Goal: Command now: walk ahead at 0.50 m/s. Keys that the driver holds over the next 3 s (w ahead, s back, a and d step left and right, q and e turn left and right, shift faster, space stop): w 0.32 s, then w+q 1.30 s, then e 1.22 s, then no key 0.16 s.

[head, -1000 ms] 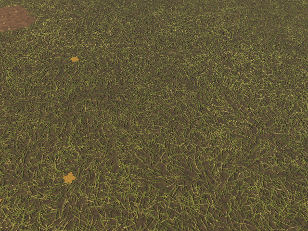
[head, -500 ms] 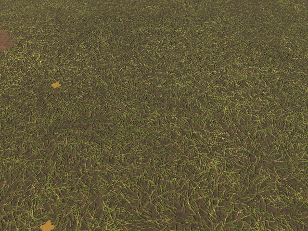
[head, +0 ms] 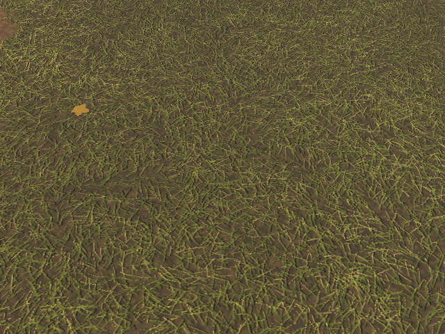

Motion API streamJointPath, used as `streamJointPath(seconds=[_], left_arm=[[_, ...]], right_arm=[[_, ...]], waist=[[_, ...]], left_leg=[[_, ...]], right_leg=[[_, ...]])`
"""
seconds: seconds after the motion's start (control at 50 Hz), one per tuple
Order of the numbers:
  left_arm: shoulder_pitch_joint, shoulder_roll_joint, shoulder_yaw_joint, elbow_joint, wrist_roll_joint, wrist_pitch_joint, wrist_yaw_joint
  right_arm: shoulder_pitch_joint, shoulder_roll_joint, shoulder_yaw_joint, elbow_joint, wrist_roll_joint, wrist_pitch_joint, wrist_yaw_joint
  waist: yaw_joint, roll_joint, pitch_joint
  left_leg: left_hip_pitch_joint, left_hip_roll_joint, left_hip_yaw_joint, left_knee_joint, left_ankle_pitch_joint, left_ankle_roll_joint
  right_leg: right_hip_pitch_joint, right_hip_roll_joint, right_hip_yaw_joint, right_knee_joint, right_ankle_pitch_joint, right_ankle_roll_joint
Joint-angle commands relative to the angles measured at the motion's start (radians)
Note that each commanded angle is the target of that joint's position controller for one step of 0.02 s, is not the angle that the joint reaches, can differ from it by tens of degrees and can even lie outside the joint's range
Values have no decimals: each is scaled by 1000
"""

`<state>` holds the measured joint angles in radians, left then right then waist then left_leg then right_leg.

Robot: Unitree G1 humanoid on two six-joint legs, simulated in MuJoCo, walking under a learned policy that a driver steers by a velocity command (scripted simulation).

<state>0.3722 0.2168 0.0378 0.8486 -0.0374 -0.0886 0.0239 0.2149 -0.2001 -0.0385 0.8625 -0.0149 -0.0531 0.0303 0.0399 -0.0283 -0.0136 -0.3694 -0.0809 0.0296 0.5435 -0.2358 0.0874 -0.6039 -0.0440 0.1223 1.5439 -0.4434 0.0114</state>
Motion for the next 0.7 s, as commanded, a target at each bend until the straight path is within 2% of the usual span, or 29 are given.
streamJointPath(seconds=[0.02, 0.04, 0.06, 0.1, 0.16, 0.2, 0.24, 0.26, 0.28, 0.3, 0.32, 0.34, 0.36, 0.38, 0.4, 0.42, 0.44, 0.46, 0.5, 0.56, 0.62, 0.7], left_arm=[[4, 88, 23, -90, 41, 16, 20], [-55, 70, 18, -102, 47, 15, 18], [-96, 59, 14, -118, 49, 9, 13], [-178, 45, 9, -125, 41, -1, -3], [-284, 50, 13, -145, 30, 1, -21], [-365, 57, 15, -173, 29, -4, -34], [-378, 78, 23, -181, 30, -8, -47], [-342, 98, 32, -173, 31, -9, -50], [-253, 125, 47, -144, 33, -9, -49], [-80, 181, 71, -97, 39, -9, -44], [58, 278, 93, -79, 47, -7, -39], [106, 253, 88, -63, 30, -2, -41], [35, 203, 71, -77, 27, -4, -37], [-51, 180, 61, -94, 34, -5, -31], [-118, 150, 51, -96, 41, -9, -34], [-165, 121, 43, -97, 48, -18, -37], [-185, 113, 42, -92, 51, -23, -38], [-188, 110, 42, -85, 51, -30, -40], [-180, 133, 50, -65, 52, -38, -36], [-150, 151, 58, -35, 54, -36, -23], [-148, 156, 55, -19, 47, -30, -12], [-73, 182, 62, 26, 37, -18, -4]], right_arm=[[-72, -152, -30, -88, 6, -29, -10], [-41, -158, -32, -71, 2, -36, -14], [-7, -172, -38, -59, 5, -38, -23], [40, -192, -47, -32, 23, -37, -39], [117, -193, -50, 10, 48, -24, -42], [156, -188, -49, 35, 53, -13, -42], [161, -206, -54, 45, 45, -2, -41], [144, -218, -57, 43, 42, 2, -40], [123, -215, -53, 38, 39, 4, -39], [103, -195, -43, 22, 29, 5, -40], [199, -114, -14, 8, 10, -9, -35], [229, -107, -7, 24, 24, -26, -23], [152, -203, -33, 9, 53, -35, -19], [65, -214, -37, -18, 63, -36, -21], [31, -202, -39, -24, 52, -28, -27], [37, -198, -47, -17, 39, -16, -33], [65, -175, -46, -11, 39, -3, -35], [84, -153, -44, -1, 39, 7, -36], [61, -139, -47, -14, 43, 18, -40], [4, -133, -51, -35, 38, 16, -35], [-72, -115, -45, -60, 34, 8, -17], [-205, -92, -28, -119, 32, 8, 3]], waist=[[34, 13, 2], [9, 59, 24], [-9, 100, 16], [-41, 111, -4], [-82, 84, -1], [-99, 66, 30], [-86, 81, 30], [-56, 92, 9], [-3, 88, -44], [71, 56, -151], [73, -120, -310], [82, -238, -404], [88, -136, -255], [67, -82, -135], [32, -33, -50], [-3, -46, -17], [-29, -69, -12], [-41, -63, -11], [-48, -47, 9], [-36, -25, 23], [-14, -32, 45], [37, -12, 98]], left_leg=[[96, 442, -454, -264, 451, 264], [44, 381, -367, -290, 480, 230], [27, 318, -278, -302, 512, 195], [51, 256, -174, -315, 544, 147], [204, 261, -159, -321, 454, 120], [295, 287, -173, -299, 408, 108], [355, 307, -173, -260, 435, 95], [358, 302, -161, -213, 523, 82], [339, 266, -131, -108, 632, 62], [224, 214, -89, 95, 598, 27], [-114, 84, -27, 474, 201, -37], [-310, 13, -122, 691, -336, -54], [-411, 65, -171, 762, -309, -43], [-420, 117, -146, 735, -216, -34], [-384, 155, -132, 667, -147, -37], [-325, 187, -142, 606, -96, -39], [-267, 197, -145, 582, -68, -43], [-239, 197, -143, 567, -48, -48], [-277, 198, -158, 519, 29, -62], [-341, 189, -173, 399, 185, -77], [-296, 180, -115, 241, 332, -80], [-312, 173, -56, 113, 332, -64]], right_leg=[[-191, -138, 9, -320, 127, 82], [-136, -137, -11, -437, 168, 83], [-69, -119, -34, -556, 260, 69], [33, -66, -77, -765, 423, 35], [38, -21, -99, -927, 515, -3], [4, -7, -99, -986, 493, -33], [35, 7, -107, -1021, 429, -63], [115, 27, -125, -1039, 401, -79], [263, 50, -144, -1057, 399, -102], [526, 3, -89, -1021, 449, -143], [927, -241, 264, -1023, 423, -279], [1033, -360, 595, -1166, 243, -363], [924, -337, 515, -1207, 124, -314], [768, -304, 380, -1240, 133, -273], [620, -265, 281, -1283, 195, -250], [524, -232, 205, -1320, 252, -227], [467, -215, 154, -1351, 282, -215], [438, -207, 111, -1377, 323, -216], [434, -207, 35, -1414, 384, -215], [483, -199, -70, -1425, 474, -198], [480, -164, -184, -1430, 496, -167], [578, -202, -235, -1415, 503, -163]])
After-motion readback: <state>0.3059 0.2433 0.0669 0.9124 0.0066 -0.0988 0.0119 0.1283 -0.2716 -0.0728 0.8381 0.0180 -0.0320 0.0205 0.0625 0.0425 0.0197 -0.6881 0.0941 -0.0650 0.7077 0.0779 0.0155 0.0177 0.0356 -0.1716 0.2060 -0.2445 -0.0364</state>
